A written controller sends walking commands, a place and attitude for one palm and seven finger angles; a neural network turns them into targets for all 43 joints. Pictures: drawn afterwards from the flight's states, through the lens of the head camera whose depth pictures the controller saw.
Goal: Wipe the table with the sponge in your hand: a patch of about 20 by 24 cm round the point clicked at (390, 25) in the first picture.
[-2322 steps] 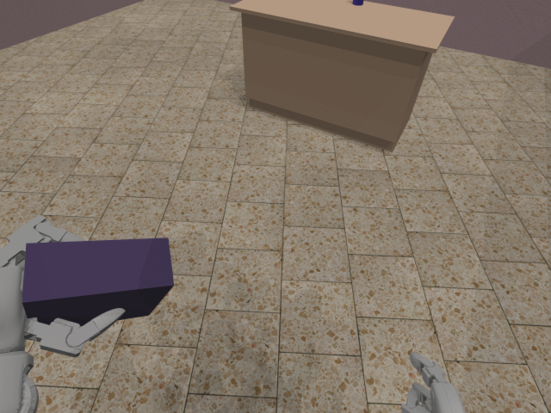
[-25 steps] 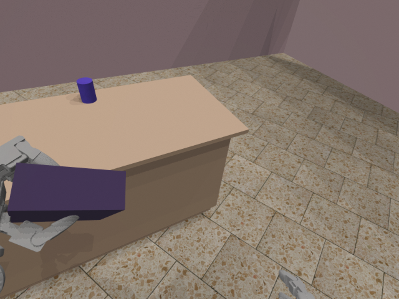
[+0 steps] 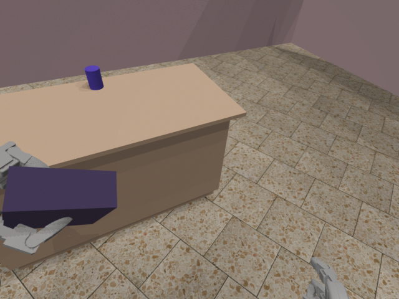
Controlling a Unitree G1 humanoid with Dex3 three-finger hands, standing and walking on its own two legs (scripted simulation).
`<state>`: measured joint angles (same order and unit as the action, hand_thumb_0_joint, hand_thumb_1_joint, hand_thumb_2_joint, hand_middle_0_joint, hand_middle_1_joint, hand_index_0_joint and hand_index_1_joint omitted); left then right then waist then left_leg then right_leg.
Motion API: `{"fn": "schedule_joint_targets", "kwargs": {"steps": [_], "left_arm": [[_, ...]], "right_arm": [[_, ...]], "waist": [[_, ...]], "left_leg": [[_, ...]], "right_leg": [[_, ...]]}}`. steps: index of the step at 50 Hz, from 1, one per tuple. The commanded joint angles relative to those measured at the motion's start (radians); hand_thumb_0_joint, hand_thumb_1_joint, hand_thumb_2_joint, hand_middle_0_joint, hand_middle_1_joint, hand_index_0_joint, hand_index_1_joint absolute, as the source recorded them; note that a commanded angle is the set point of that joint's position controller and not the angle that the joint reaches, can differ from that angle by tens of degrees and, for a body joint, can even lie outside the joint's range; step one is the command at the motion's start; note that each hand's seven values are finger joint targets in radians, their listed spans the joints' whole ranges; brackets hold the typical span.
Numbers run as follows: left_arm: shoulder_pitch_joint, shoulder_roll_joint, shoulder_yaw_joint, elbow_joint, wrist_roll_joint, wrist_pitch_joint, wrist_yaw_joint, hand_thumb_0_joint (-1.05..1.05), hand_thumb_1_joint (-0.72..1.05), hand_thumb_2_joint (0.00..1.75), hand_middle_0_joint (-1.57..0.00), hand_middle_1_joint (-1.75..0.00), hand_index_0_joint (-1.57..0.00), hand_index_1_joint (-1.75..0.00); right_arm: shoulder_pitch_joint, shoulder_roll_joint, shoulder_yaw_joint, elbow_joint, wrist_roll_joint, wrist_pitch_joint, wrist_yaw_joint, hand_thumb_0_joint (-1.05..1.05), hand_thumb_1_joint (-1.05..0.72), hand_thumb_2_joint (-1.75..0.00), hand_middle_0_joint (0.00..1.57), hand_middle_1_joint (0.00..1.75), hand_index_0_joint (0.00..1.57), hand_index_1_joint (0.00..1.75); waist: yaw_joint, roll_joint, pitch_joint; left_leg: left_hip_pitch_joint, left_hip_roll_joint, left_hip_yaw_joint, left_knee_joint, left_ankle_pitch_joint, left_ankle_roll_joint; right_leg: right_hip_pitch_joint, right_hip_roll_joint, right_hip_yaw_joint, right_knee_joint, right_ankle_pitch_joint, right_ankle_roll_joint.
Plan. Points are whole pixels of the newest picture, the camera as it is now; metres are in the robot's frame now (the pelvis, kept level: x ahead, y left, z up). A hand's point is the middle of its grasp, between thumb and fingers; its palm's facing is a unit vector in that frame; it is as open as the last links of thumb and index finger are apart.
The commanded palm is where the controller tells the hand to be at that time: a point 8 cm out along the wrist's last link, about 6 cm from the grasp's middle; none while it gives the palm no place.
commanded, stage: stop stepping back and stand still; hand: left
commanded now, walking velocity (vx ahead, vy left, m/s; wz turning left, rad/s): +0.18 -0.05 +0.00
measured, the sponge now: (75, 200) +0.23 +0.20 +0.16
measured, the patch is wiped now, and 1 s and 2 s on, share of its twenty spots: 1.00 1.00 1.00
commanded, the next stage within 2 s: stand and wait in 0.40 s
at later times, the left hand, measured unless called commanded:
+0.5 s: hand (34, 218) +0.19 +0.24 +0.18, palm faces +0.43 -0.82 -0.38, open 9.8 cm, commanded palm +0.13 +0.27 +0.19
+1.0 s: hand (15, 208) +0.21 +0.27 +0.17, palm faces +0.43 -0.84 -0.34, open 9.8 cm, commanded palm +0.16 +0.31 +0.19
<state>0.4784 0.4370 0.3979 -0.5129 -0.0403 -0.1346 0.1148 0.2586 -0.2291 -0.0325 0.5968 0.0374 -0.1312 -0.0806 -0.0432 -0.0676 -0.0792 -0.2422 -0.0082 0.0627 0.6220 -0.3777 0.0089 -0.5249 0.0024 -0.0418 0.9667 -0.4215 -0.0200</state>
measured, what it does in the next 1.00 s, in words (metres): steps on the spot: left foot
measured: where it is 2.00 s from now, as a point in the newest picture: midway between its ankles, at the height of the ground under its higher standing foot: outside the picture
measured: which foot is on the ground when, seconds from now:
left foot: down 0.00-0.14, up 0.16-0.38, down 0.40-1.00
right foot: down 0.00-1.00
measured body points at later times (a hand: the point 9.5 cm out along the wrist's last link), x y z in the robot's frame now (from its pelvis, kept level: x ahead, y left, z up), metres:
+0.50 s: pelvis -0.01 -0.02 +0.01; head -0.02 -0.01 +0.46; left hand +0.16 +0.28 +0.20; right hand +0.18 -0.25 -0.06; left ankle -0.01 +0.10 -0.72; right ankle +0.04 -0.09 -0.72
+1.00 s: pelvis +0.01 +0.02 +0.02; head +0.00 +0.03 +0.47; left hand +0.18 +0.31 +0.19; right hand +0.21 -0.19 -0.05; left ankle -0.01 +0.10 -0.72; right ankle +0.04 -0.09 -0.72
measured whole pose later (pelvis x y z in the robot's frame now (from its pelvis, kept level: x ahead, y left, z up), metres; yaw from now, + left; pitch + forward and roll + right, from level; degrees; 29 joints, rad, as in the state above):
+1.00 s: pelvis +0.01 +0.02 +0.02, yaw +4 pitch -1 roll -1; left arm 0.48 0.36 0.29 -0.47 -0.07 -0.09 0.15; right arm 0.18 -0.20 0.03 0.58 0.02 -0.06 -0.06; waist 0.01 0.00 -0.02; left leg -0.17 -0.01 0.05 0.47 -0.28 0.04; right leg -0.21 0.01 -0.07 0.41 -0.19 -0.01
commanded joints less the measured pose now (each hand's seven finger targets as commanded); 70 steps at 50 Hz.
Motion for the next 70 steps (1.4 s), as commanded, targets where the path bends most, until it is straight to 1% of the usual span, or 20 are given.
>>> {"fn": "schedule_joint_targets", "kwargs": {"steps": [1,4,5,6,7,8,9,12,17,18,20,21,23,25,27,29,33,45,60,70], "left_arm": [[-0.080,0.080,0.040,-0.110,-0.025,-0.067,-0.003,0.00,0.10,1.30,-1.20,-1.60,-1.20,-1.60],[-0.103,0.088,0.033,-0.113,-0.022,-0.052,-0.005,0.00,0.10,1.30,-1.20,-1.60,-1.20,-1.60],[-0.097,0.096,0.043,-0.099,-0.018,-0.048,-0.004,0.00,0.10,1.30,-1.20,-1.60,-1.20,-1.60],[-0.099,0.101,0.040,-0.106,-0.013,-0.045,-0.002,0.00,0.10,1.30,-1.20,-1.60,-1.20,-1.60],[-0.131,0.138,0.061,-0.134,-0.012,-0.049,0.000,0.00,0.10,1.30,-1.20,-1.60,-1.20,-1.60],[-0.162,0.113,0.042,-0.166,-0.024,-0.067,-0.006,0.00,0.10,1.30,-1.20,-1.60,-1.20,-1.60],[-0.175,0.144,0.070,-0.195,-0.034,-0.081,-0.006,0.00,0.10,1.30,-1.20,-1.60,-1.20,-1.60],[-0.144,0.147,0.075,-0.241,-0.029,-0.090,0.004,0.00,0.10,1.30,-1.20,-1.60,-1.20,-1.60],[-0.087,0.115,0.035,-0.208,-0.017,-0.051,0.044,0.00,0.10,1.30,-1.20,-1.60,-1.20,-1.60],[-0.069,0.100,0.023,-0.192,-0.019,-0.046,0.048,0.00,0.10,1.30,-1.20,-1.60,-1.20,-1.60],[-0.084,0.092,0.015,-0.220,-0.025,-0.048,0.055,0.00,0.10,1.30,-1.20,-1.60,-1.20,-1.60],[-0.077,0.103,0.033,-0.198,-0.024,-0.041,0.060,0.00,0.10,1.30,-1.20,-1.60,-1.20,-1.60],[-0.083,0.112,0.040,-0.203,-0.017,-0.029,0.054,0.00,0.10,1.30,-1.20,-1.60,-1.20,-1.60],[-0.055,0.092,0.031,-0.172,-0.017,-0.032,0.052,0.00,0.10,1.30,-1.20,-1.60,-1.20,-1.60],[-0.056,0.092,0.023,-0.187,-0.024,-0.040,0.049,0.00,0.10,1.30,-1.20,-1.60,-1.20,-1.60],[-0.084,0.092,0.013,-0.210,-0.026,-0.041,0.053,0.00,0.10,1.30,-1.20,-1.60,-1.20,-1.60],[-0.077,0.090,0.009,-0.197,-0.026,-0.034,0.060,0.00,0.10,1.30,-1.20,-1.60,-1.20,-1.60],[-0.071,0.079,0.000,-0.198,-0.033,-0.024,0.053,0.00,0.10,1.30,-1.20,-1.60,-1.20,-1.60],[-0.106,0.067,-0.012,-0.165,-0.028,-0.034,0.052,0.00,0.10,1.30,-1.20,-1.60,-1.20,-1.60],[-0.086,0.073,-0.002,-0.155,-0.026,-0.040,0.053,0.00,0.10,1.30,-1.20,-1.60,-1.20,-1.60]], "right_arm": [[-0.097,-0.124,-0.024,-0.108,0.018,-0.052,0.030,0.00,-0.90,-0.90,0.20,0.30,0.20,0.30],[-0.118,-0.132,-0.008,-0.134,0.007,-0.033,0.021,0.00,-0.90,-0.90,0.20,0.30,0.20,0.30],[-0.123,-0.127,-0.007,-0.134,0.003,-0.028,0.018,0.00,-0.90,-0.90,0.20,0.30,0.20,0.30],[-0.129,-0.117,-0.012,-0.134,0.001,-0.020,0.016,0.00,-0.90,-0.90,0.20,0.30,0.20,0.30],[-0.147,-0.106,-0.017,-0.147,-0.002,-0.011,0.016,0.00,-0.90,-0.90,0.20,0.30,0.20,0.30],[-0.108,-0.136,-0.050,-0.134,0.009,-0.003,0.029,0.00,-0.90,-0.90,0.20,0.30,0.20,0.30],[-0.121,-0.115,-0.038,-0.124,0.004,-0.003,0.036,0.00,-0.90,-0.90,0.20,0.30,0.20,0.30],[-0.131,-0.074,-0.009,-0.102,-0.013,0.021,0.034,0.00,-0.90,-0.90,0.20,0.30,0.20,0.30],[-0.153,-0.062,0.007,-0.132,-0.024,0.006,-0.006,0.00,-0.90,-0.90,0.20,0.30,0.20,0.30],[-0.153,-0.077,0.000,-0.140,-0.021,0.000,-0.013,0.00,-0.90,-0.90,0.20,0.30,0.20,0.30],[-0.163,-0.115,-0.008,-0.160,-0.021,-0.003,-0.012,0.00,-0.90,-0.90,0.20,0.30,0.20,0.30],[-0.161,-0.117,-0.007,-0.157,-0.009,-0.003,-0.008,0.00,-0.90,-0.90,0.20,0.30,0.20,0.30],[-0.186,-0.092,0.005,-0.156,-0.008,-0.009,-0.005,0.00,-0.90,-0.90,0.20,0.30,0.20,0.30],[-0.180,-0.097,0.002,-0.151,-0.012,-0.017,0.003,0.00,-0.90,-0.90,0.20,0.30,0.20,0.30],[-0.167,-0.102,-0.008,-0.150,-0.015,-0.021,0.012,0.00,-0.90,-0.90,0.20,0.30,0.20,0.30],[-0.166,-0.098,-0.006,-0.145,-0.014,-0.020,0.016,0.00,-0.90,-0.90,0.20,0.30,0.20,0.30],[-0.182,-0.109,-0.003,-0.152,-0.020,-0.012,0.008,0.00,-0.90,-0.90,0.20,0.30,0.20,0.30],[-0.184,-0.106,0.006,-0.174,-0.019,0.018,0.012,0.00,-0.90,-0.90,0.20,0.30,0.20,0.30],[-0.185,-0.106,0.008,-0.168,-0.023,0.025,0.002,0.00,-0.90,-0.90,0.20,0.30,0.20,0.30],[-0.180,-0.108,0.006,-0.163,-0.027,0.021,-0.001,0.00,-0.90,-0.90,0.20,0.30,0.20,0.30]], "waist": [[0.031,0.155,0.112],[0.037,0.167,0.057],[0.047,0.092,0.043],[0.051,-0.055,0.032],[0.042,-0.221,0.010],[0.025,-0.253,-0.012],[0.018,-0.152,-0.008],[0.010,0.040,0.004],[0.025,0.020,-0.014],[0.020,0.077,-0.008],[0.037,0.239,0.016],[0.045,0.245,0.013],[0.040,0.248,0.051],[0.046,0.112,0.052],[0.041,-0.006,-0.008],[0.035,0.031,-0.038],[0.041,0.149,-0.032],[0.049,0.145,-0.061],[0.051,0.135,-0.015],[0.051,0.121,-0.021]], "left_leg": [[-0.099,0.277,-0.258,-0.279,0.201,0.181],[-0.175,0.195,-0.201,-0.141,0.037,0.137],[-0.217,0.152,-0.162,-0.034,-0.046,0.121],[-0.304,0.070,-0.088,0.169,-0.137,0.089],[-0.398,-0.017,-0.032,0.427,-0.179,0.049],[-0.378,-0.025,-0.121,0.599,-0.105,0.025],[-0.346,0.015,-0.172,0.626,-0.021,0.018],[-0.238,0.061,-0.111,0.445,0.029,0.018],[0.056,0.022,0.004,-0.058,0.033,0.044],[0.098,0.035,-0.022,-0.168,0.037,0.052],[0.075,0.174,-0.239,-0.302,0.000,0.110],[0.008,0.220,-0.287,-0.310,0.026,0.124],[-0.149,0.192,-0.268,-0.341,-0.121,0.097],[-0.168,0.130,-0.189,-0.239,-0.034,0.068],[-0.090,0.070,-0.123,-0.096,0.096,0.041],[-0.041,0.068,-0.117,-0.105,0.170,0.031],[0.054,0.109,-0.150,-0.204,0.323,0.037],[0.046,0.123,-0.150,-0.242,0.428,0.020],[-0.018,0.117,-0.156,-0.308,0.223,0.011],[-0.027,0.102,-0.147,-0.289,0.226,0.012]], "right_leg": [[0.017,-0.052,0.045,-0.071,0.023,0.013],[0.318,0.005,-0.044,-0.394,0.139,0.028],[0.408,0.004,-0.040,-0.500,0.194,0.026],[0.471,-0.069,0.080,-0.582,0.167,-0.017],[0.457,-0.260,0.417,-0.708,0.032,-0.110],[0.378,-0.332,0.583,-0.806,-0.025,-0.097],[0.303,-0.331,0.553,-0.780,-0.045,-0.106],[0.190,-0.303,0.344,-0.763,-0.026,-0.141],[0.151,-0.216,0.209,-0.739,-0.139,-0.089],[0.162,-0.186,0.183,-0.677,-0.106,-0.073],[0.165,-0.050,0.102,-0.494,-0.001,-0.004],[0.213,-0.010,0.048,-0.441,0.085,0.032],[0.323,-0.017,0.049,-0.469,0.114,0.032],[0.372,-0.047,0.104,-0.576,0.187,0.019],[0.366,-0.142,0.243,-0.670,0.213,-0.011],[0.389,-0.185,0.260,-0.666,0.298,-0.035],[0.367,-0.100,0.141,-0.594,0.400,-0.006],[0.438,-0.059,0.071,-0.562,0.480,0.010],[0.418,-0.050,0.070,-0.583,0.359,0.015],[0.425,-0.062,0.082,-0.602,0.360,0.011]]}}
